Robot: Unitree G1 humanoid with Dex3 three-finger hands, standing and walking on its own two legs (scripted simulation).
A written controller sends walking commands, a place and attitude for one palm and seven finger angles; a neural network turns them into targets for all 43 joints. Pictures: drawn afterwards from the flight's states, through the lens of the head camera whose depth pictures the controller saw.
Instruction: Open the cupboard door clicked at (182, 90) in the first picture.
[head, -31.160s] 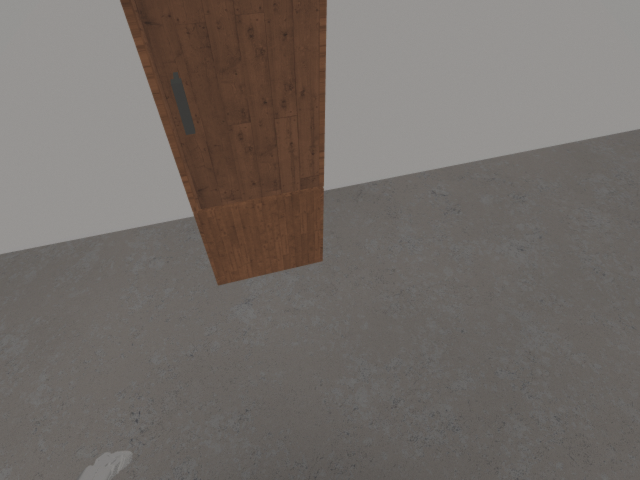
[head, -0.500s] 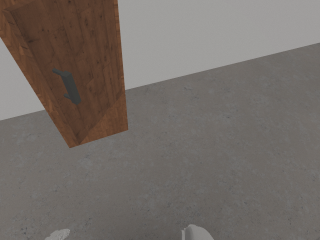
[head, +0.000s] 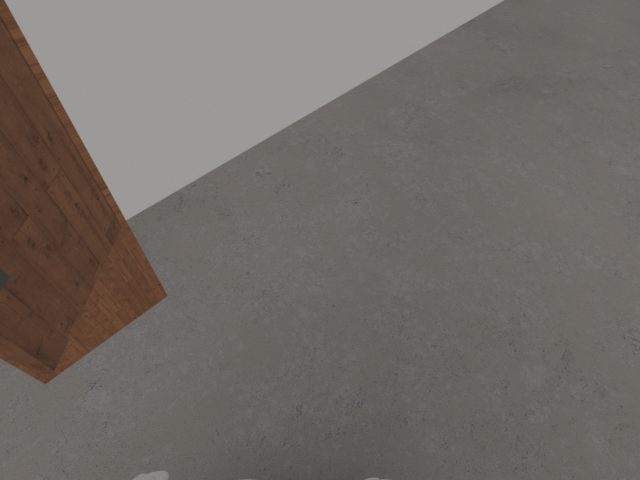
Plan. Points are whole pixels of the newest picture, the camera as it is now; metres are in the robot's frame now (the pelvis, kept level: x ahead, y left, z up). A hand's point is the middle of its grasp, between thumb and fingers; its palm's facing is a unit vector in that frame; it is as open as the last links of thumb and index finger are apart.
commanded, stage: walk to a spot facing it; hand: left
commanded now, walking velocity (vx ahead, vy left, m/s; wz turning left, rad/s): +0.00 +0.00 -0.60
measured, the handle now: out of the picture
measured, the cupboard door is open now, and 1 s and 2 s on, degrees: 40 40 40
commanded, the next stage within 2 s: turn to face it in 1.70 s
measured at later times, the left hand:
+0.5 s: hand (216, 462) +0.16 +0.15 -0.14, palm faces -0.24 -0.94 -0.24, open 7.4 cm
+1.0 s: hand (325, 277) +0.46 +0.01 -0.13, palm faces -0.56 -0.80 -0.21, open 7.4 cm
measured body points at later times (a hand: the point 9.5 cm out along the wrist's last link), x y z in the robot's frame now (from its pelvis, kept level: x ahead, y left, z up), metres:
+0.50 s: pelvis +0.06 -0.04 +0.01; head +0.09 -0.05 +0.46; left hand +0.17 +0.20 -0.12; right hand +0.04 -0.31 -0.13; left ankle +0.12 +0.09 -0.66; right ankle -0.01 -0.14 -0.73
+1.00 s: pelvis +0.24 -0.09 +0.02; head +0.27 -0.12 +0.46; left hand +0.49 +0.05 -0.11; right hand +0.07 -0.27 -0.13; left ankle +0.26 +0.05 -0.73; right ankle +0.25 -0.25 -0.69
